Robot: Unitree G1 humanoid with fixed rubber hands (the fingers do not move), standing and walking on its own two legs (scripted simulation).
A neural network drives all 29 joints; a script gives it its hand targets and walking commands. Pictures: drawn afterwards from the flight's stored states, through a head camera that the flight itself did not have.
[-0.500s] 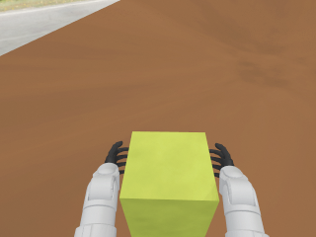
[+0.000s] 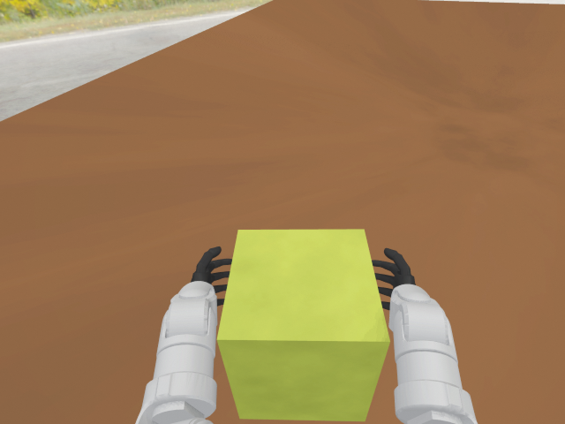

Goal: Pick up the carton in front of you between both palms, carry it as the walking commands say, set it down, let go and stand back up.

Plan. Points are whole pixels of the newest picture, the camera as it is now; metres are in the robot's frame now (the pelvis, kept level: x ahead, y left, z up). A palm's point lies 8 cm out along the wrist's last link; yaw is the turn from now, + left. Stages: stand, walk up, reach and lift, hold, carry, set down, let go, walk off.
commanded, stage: set down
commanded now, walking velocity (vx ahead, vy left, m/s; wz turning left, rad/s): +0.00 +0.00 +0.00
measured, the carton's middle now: (301, 325) +0.31 +0.00 -0.04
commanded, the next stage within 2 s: none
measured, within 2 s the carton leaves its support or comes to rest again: neither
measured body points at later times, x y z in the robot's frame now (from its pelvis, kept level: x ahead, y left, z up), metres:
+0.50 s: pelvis -0.01 +0.01 -0.07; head +0.19 +0.00 +0.34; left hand +0.37 +0.14 -0.15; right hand +0.36 -0.17 -0.15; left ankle +0.02 +0.14 -0.74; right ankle +0.05 -0.11 -0.74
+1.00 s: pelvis -0.05 +0.01 -0.20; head +0.20 -0.02 +0.17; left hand +0.42 +0.12 -0.29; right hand +0.40 -0.19 -0.29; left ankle +0.02 +0.14 -0.74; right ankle +0.05 -0.11 -0.74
